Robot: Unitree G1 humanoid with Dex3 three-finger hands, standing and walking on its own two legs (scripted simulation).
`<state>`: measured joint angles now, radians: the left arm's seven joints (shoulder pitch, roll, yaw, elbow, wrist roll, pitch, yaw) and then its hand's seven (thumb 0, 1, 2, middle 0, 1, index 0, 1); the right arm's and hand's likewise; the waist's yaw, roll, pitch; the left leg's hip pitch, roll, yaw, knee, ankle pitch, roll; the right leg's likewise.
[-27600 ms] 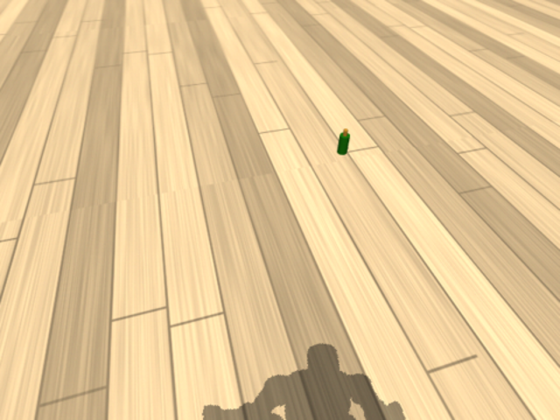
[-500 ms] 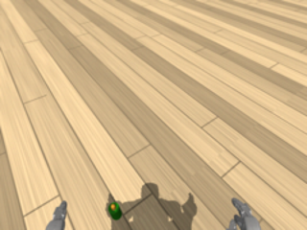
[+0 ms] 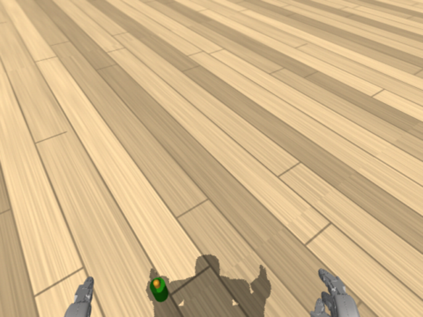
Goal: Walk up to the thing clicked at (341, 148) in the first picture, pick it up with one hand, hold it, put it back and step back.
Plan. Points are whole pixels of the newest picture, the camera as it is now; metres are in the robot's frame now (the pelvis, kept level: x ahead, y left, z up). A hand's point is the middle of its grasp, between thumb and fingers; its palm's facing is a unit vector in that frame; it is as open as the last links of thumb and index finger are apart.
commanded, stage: home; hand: left
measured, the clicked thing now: (158, 288) +0.41 +0.21 -0.64
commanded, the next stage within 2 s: stand in 0.54 s
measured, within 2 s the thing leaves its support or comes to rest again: neither
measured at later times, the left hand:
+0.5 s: hand out of the picture +0.17 +0.19 -0.06, palm faces +0.11 -0.96 -0.27, open 17.4 cm
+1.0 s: hand out of the picture +0.17 +0.19 -0.07, palm faces +0.05 -0.95 -0.31, open 11.4 cm
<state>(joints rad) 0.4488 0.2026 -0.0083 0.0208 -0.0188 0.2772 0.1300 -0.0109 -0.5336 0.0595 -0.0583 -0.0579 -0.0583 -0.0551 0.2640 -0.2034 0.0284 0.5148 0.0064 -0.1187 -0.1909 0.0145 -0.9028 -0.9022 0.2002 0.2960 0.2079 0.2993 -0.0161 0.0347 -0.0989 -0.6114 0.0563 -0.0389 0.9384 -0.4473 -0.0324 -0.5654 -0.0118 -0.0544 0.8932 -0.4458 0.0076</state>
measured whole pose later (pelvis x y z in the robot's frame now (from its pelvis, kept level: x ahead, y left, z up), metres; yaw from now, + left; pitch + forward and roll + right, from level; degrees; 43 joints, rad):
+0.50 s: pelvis +0.00 +0.01 +0.00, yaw +0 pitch +7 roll -2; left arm 0.45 0.20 -0.01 0.02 -0.01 0.27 0.13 -0.01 -0.54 0.06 -0.06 -0.06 -0.06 -0.05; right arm 0.27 -0.20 0.03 0.53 0.00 -0.13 -0.19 0.01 -0.90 -0.90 0.20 0.30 0.21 0.30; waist -0.01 0.03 -0.10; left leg -0.61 0.05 -0.03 0.94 -0.45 -0.02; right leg -0.56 -0.01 -0.05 0.89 -0.44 0.02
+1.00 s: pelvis +0.00 +0.01 +0.00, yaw +0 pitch +5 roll -2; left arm 0.39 0.22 -0.02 0.14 0.03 0.18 0.10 -0.01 0.24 0.71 -0.20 -0.28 -0.19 -0.27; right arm 0.24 -0.21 0.02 0.58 -0.05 -0.12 -0.16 0.01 -0.90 -0.90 0.20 0.30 0.21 0.30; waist 0.00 0.02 -0.06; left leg -0.57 0.04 -0.02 0.92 -0.44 -0.02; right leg -0.52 -0.02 -0.04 0.88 -0.44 0.02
